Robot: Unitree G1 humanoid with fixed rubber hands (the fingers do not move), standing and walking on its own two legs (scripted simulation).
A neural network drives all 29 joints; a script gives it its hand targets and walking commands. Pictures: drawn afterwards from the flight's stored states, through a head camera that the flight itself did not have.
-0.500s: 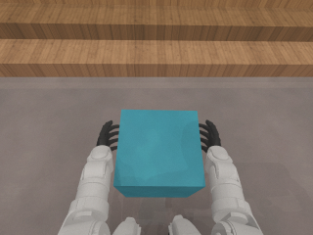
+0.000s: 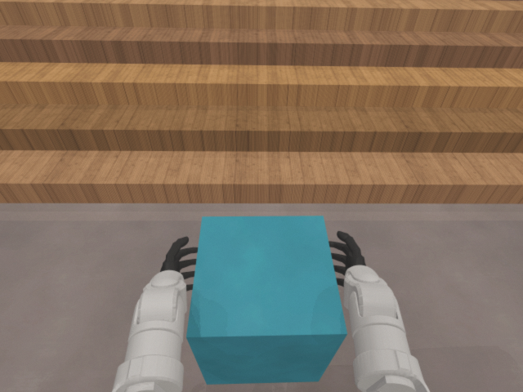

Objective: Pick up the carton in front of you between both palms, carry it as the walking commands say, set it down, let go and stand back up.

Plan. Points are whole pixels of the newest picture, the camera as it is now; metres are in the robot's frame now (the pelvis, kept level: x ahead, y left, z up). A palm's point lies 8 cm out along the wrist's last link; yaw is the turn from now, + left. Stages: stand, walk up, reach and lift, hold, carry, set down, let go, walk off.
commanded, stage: reach and lift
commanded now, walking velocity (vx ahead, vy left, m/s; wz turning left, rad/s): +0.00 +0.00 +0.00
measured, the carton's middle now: (263, 303) +0.29 +0.00 -0.05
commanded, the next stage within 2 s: hold in 0.86 s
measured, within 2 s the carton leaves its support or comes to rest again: neither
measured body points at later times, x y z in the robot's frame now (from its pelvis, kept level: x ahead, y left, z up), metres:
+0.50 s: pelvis +0.00 +0.00 +0.00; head -0.03 +0.00 +0.45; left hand +0.31 +0.15 +0.02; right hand +0.31 -0.15 +0.03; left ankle +0.01 +0.13 -0.74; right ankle +0.02 -0.13 -0.74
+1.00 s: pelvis +0.01 +0.00 +0.01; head -0.04 +0.00 +0.45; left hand +0.30 +0.15 +0.05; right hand +0.31 -0.15 +0.05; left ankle +0.01 +0.13 -0.74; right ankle +0.02 -0.13 -0.74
